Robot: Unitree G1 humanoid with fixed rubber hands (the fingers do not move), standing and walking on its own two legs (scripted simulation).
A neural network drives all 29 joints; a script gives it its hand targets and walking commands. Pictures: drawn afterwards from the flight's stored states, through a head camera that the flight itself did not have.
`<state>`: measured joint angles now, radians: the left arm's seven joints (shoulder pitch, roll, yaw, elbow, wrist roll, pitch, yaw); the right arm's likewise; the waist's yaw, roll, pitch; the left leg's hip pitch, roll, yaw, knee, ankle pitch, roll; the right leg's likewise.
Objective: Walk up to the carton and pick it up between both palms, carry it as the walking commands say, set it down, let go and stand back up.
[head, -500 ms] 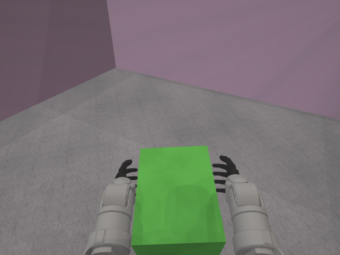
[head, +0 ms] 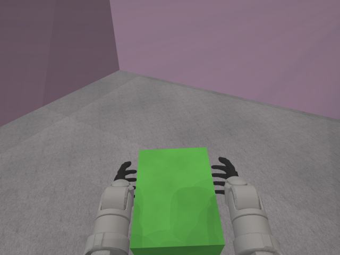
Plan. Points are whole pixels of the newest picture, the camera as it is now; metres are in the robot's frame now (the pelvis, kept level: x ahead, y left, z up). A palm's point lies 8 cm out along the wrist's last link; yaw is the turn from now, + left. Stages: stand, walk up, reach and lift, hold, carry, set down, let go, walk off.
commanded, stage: hold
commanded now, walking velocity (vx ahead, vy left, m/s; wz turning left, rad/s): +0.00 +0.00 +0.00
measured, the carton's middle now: (175, 206) +0.30 +0.00 -0.04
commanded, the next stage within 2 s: carry in 0.06 s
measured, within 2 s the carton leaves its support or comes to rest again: neither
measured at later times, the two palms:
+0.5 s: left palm (122, 192) +0.25 +0.12 +0.09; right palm (244, 194) +0.23 -0.14 +0.10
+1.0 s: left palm (114, 207) +0.21 +0.13 +0.09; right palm (244, 205) +0.21 -0.14 +0.09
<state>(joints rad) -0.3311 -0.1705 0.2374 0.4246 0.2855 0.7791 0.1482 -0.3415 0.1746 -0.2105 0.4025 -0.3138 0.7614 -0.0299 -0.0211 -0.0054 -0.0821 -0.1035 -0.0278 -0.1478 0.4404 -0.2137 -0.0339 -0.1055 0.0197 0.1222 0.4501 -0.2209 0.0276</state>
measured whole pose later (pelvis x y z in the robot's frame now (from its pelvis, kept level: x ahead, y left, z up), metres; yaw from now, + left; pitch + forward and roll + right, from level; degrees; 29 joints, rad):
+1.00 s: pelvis -0.06 +0.00 -0.02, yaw -2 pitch +2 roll +0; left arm -0.29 -0.16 0.07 -0.11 0.11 1.26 0.29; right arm -0.29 0.16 -0.09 -0.11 -0.13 1.23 -0.24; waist 0.01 -0.01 -0.21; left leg -0.47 0.04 -0.01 0.59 -0.17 -0.03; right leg -0.48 -0.03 0.03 0.59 -0.15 0.04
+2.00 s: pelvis -0.06 +0.00 -0.02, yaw -3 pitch +3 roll +1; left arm -0.24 -0.15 0.08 -0.09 0.11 1.09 0.24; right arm -0.26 0.15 -0.07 -0.06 -0.14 1.06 -0.21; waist 0.00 -0.03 -0.15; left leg -0.47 0.03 0.01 0.59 -0.17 -0.03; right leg -0.50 -0.05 0.03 0.62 -0.17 0.04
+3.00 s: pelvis -0.04 +0.00 -0.01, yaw -2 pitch +2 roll +1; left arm -0.22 -0.14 0.06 -0.15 0.09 1.12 0.23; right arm -0.20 0.14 -0.04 -0.16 -0.13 1.10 -0.22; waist 0.00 0.01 -0.11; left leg -0.42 0.04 0.00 0.57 -0.19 -0.04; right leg -0.44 -0.06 0.01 0.60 -0.20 0.04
